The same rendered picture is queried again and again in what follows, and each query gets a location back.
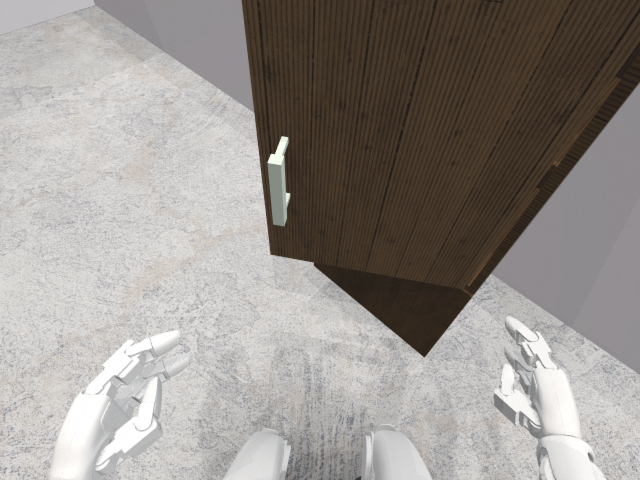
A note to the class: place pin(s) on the left robot hand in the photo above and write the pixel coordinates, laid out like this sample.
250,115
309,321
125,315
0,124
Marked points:
82,450

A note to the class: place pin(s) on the right robot hand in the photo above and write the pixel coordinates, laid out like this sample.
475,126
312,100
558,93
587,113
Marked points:
550,392

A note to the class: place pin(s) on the left robot shin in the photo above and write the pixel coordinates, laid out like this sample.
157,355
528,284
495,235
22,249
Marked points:
269,431

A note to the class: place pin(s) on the cupboard door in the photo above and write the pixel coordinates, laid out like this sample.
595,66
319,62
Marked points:
418,129

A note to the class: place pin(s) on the handle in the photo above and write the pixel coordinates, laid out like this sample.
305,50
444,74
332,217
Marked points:
276,172

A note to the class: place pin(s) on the robot right thigh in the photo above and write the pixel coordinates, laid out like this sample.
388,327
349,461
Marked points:
390,455

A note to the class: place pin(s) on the right robot forearm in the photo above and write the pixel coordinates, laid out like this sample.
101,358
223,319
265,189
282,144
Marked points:
562,457

